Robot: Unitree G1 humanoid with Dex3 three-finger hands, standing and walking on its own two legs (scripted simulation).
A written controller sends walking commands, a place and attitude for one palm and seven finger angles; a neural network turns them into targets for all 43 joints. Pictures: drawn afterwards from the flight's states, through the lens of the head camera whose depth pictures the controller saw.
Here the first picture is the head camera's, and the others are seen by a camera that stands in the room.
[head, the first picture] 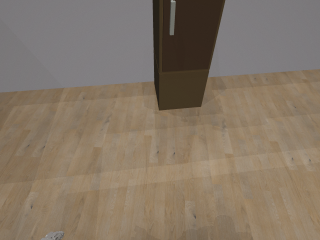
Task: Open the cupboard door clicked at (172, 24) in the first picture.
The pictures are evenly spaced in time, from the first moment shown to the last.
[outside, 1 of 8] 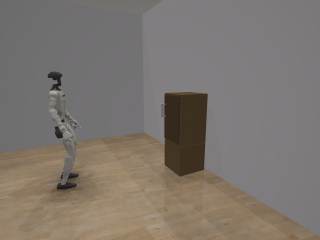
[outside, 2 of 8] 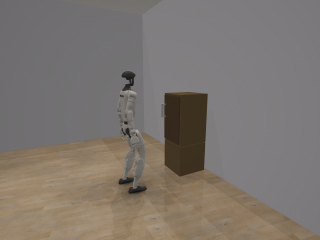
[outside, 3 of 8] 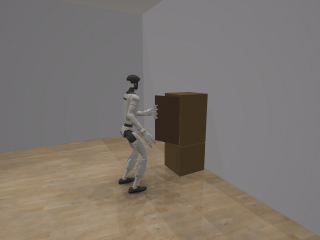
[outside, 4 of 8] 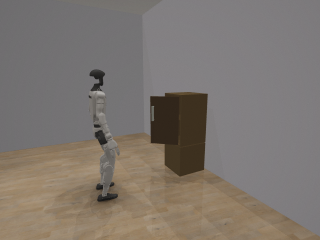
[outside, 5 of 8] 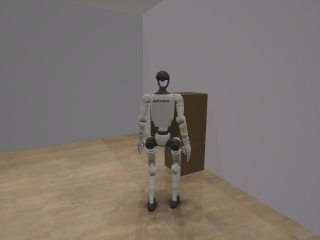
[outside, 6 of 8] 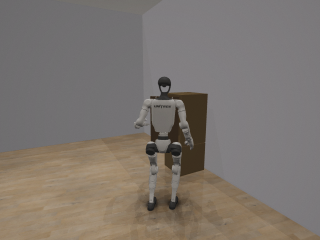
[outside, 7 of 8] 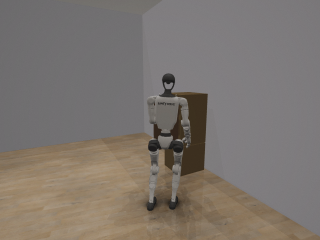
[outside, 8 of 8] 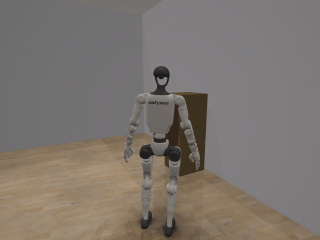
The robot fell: no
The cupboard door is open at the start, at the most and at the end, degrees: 0 98 97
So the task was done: yes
